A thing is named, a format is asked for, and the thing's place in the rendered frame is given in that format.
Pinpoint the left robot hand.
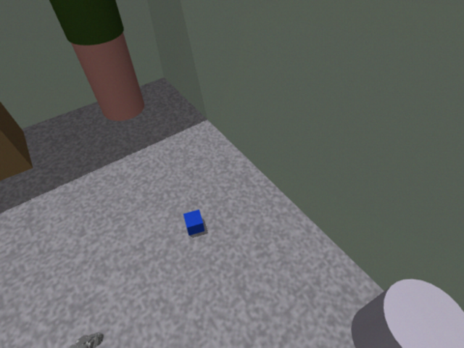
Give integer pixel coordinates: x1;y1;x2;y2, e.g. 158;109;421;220
69;333;104;348

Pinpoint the potted plant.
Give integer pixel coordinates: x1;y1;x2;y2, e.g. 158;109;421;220
49;0;144;121

